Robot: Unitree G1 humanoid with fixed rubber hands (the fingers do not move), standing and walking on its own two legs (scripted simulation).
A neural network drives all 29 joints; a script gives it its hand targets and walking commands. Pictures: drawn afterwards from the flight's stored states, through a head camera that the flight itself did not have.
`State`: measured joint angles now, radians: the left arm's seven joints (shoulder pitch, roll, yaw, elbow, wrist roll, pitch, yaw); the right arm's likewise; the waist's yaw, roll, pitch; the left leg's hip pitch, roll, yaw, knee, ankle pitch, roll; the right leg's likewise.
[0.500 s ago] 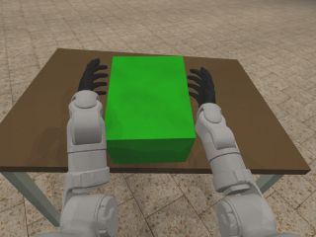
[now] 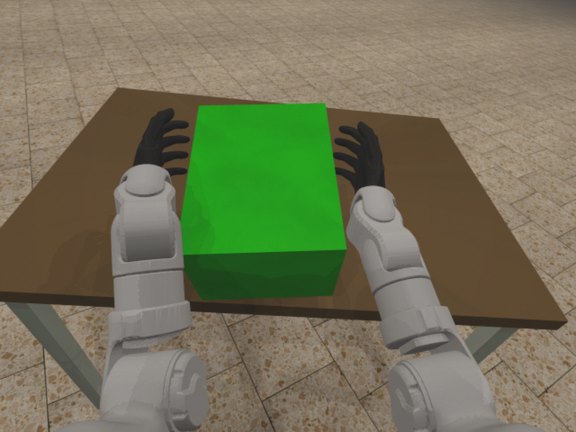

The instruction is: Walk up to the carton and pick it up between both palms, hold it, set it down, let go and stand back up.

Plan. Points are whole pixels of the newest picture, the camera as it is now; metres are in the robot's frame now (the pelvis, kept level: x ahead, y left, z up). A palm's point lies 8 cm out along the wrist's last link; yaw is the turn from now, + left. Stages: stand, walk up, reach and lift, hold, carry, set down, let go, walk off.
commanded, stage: hold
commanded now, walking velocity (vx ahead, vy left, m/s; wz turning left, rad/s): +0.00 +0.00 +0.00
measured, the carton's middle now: (264, 199) +0.39 +0.00 +0.14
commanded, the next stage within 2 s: none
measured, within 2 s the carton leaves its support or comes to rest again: neither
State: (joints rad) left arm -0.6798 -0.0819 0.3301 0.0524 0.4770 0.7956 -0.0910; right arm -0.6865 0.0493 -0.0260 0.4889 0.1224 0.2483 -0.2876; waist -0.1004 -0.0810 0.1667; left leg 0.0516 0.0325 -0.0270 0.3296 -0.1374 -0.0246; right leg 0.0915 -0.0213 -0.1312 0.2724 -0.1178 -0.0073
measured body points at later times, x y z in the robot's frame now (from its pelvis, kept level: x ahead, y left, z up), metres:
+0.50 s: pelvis +0.00 +0.00 +0.00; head -0.03 +0.02 +0.45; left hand +0.38 +0.14 +0.20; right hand +0.38 -0.14 +0.19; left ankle +0.05 +0.13 -0.75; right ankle +0.04 -0.11 -0.75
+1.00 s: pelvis +0.00 +0.00 +0.00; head -0.03 +0.03 +0.45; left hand +0.39 +0.15 +0.20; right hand +0.38 -0.13 +0.19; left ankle +0.05 +0.13 -0.75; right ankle +0.04 -0.11 -0.75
